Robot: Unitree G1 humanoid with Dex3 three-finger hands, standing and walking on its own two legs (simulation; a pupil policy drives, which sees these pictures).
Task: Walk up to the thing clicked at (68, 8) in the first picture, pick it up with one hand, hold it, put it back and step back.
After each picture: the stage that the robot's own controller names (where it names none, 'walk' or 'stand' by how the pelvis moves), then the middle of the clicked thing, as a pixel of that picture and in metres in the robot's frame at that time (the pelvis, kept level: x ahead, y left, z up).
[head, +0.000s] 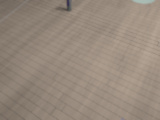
stand; (68, 2) +2.10 +0.16 -0.66
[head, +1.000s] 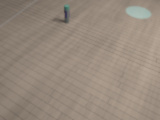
walk; (66, 14) +1.97 +0.15 -0.65
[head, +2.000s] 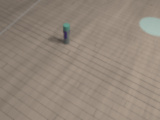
walk; (66, 34) +1.34 +0.12 -0.65
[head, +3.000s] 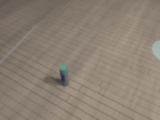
walk; (64, 75) +0.84 +0.15 -0.64
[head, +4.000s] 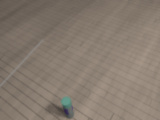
walk; (68, 108) +0.53 +0.18 -0.64
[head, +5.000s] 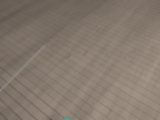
stand; out of the picture +0.39 +0.12 -0.64
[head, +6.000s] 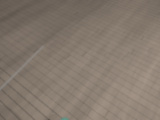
stand; out of the picture +0.39 +0.13 -0.66
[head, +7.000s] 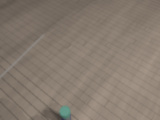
stand; (66, 116) +0.42 +0.13 -0.64
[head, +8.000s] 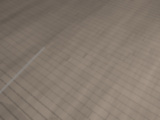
stand; out of the picture +0.37 +0.14 -0.66
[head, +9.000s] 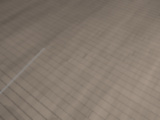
stand; out of the picture +0.38 +0.14 -0.66
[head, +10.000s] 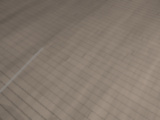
stand; out of the picture +0.37 +0.14 -0.66
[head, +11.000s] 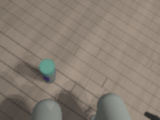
go down; (48, 72) +0.44 +0.13 -0.39
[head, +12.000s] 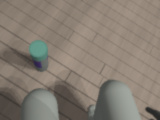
go down; (40, 58) +0.47 +0.14 -0.29
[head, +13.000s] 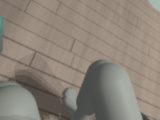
close in; out of the picture +0.47 +0.18 -0.18
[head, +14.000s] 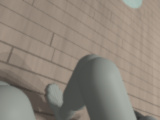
close; out of the picture +0.47 +0.20 -0.18
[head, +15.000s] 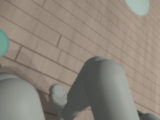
lift; out of the picture +0.40 +0.18 -0.17
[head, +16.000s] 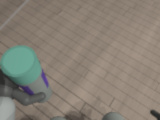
lift; (33, 80) +0.32 +0.15 +0.05
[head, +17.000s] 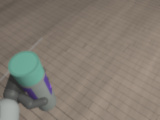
hold; (37, 86) +0.30 +0.15 +0.07
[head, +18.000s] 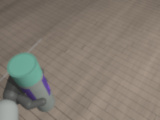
hold; (36, 87) +0.30 +0.16 +0.06
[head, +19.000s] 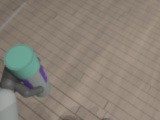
crouch; (33, 76) +0.36 +0.16 +0.00
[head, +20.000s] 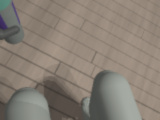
lower; (3, 15) +0.52 +0.16 -0.02
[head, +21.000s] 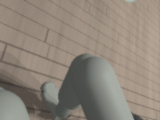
lower; out of the picture +0.48 +0.22 -0.17
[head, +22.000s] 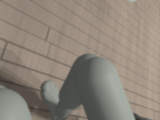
lower; out of the picture +0.47 +0.22 -0.19
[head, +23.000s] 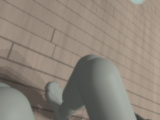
lower; out of the picture +0.46 +0.21 -0.18
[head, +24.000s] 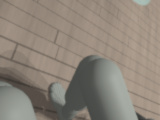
lower; out of the picture +0.46 +0.21 -0.17
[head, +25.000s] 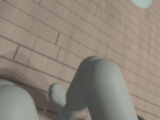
open; out of the picture +0.46 +0.19 -0.18
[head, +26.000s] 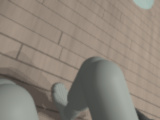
rise; out of the picture +0.46 +0.18 -0.19
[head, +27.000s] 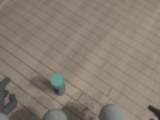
walk; (58, 85) +0.43 +0.11 -0.45
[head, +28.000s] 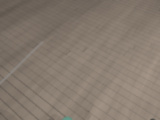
stand; out of the picture +0.38 +0.10 -0.60
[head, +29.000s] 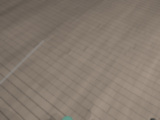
stand; out of the picture +0.38 +0.10 -0.60
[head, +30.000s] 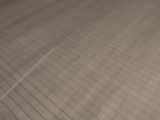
stand; out of the picture +0.40 +0.09 -0.65
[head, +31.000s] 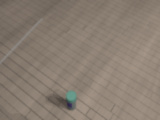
walk; (71, 101) +0.46 +0.05 -0.64
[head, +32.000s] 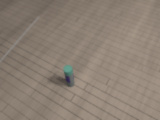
walk; (69, 76) +0.71 +0.16 -0.63
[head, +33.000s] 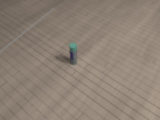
stand; (73, 54) +1.04 +0.10 -0.64
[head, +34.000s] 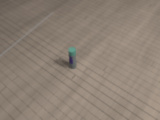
stand; (72, 58) +1.03 +0.10 -0.65
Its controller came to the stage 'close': yes
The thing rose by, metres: 0.70
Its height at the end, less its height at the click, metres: +0.00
